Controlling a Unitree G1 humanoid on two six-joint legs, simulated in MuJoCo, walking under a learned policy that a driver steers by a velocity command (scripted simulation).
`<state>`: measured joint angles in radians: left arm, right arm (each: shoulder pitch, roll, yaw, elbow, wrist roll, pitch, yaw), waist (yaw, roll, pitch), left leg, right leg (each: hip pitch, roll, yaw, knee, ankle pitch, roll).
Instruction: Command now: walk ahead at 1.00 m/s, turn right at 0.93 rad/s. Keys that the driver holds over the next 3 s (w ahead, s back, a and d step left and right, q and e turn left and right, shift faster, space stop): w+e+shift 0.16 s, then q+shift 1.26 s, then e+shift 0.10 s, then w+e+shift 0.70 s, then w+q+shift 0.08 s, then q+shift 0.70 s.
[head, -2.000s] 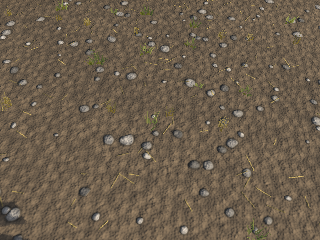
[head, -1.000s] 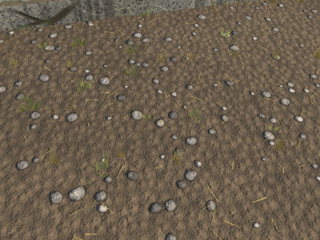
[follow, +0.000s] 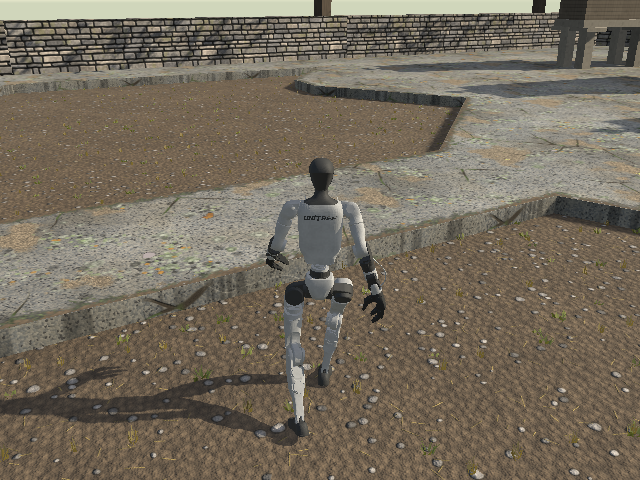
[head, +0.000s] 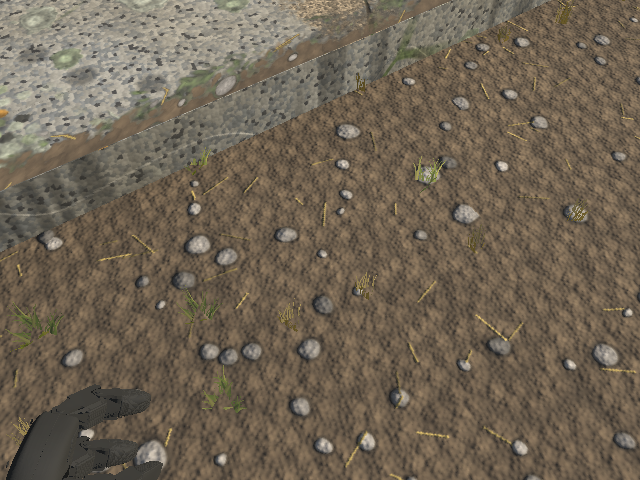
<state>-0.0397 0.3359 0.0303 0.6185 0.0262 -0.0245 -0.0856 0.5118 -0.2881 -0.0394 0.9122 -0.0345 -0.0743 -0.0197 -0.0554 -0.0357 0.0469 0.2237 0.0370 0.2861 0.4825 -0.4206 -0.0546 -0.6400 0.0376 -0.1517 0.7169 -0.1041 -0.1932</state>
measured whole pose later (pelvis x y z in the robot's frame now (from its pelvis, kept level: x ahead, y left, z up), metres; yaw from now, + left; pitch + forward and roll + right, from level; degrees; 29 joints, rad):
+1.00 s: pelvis +0.55 -0.02 +0.05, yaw +18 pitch +1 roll -3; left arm 0.08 0.36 0.03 0.74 0.02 0.02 0.04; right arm 0.30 -0.36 -0.11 0.76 -0.01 0.06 -0.01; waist -0.07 -0.01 0.05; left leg -0.24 -0.27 -0.47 0.36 -0.04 0.09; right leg -0.48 0.08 0.18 0.80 -0.31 0.03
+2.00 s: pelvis +0.72 +0.02 +0.02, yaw +29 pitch +2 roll +1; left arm 0.16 0.32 0.07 0.73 0.02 0.03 -0.10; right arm 0.38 -0.29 -0.04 0.90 -0.04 -0.10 -0.01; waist -0.02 -0.01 0.00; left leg 0.24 -0.01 0.26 0.12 -0.39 -0.03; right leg -0.79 -0.09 -0.07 0.96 -0.08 -0.08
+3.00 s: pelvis +1.42 +0.16 +0.14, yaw +41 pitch +1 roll +1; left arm 0.08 0.15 0.01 0.60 0.03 0.03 0.07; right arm 0.16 -0.33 -0.12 0.64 -0.05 0.05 -0.03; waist -0.05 0.03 0.07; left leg -0.69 -0.10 -0.05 1.70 -0.29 0.01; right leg -0.66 -0.11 -0.11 1.08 -0.43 -0.02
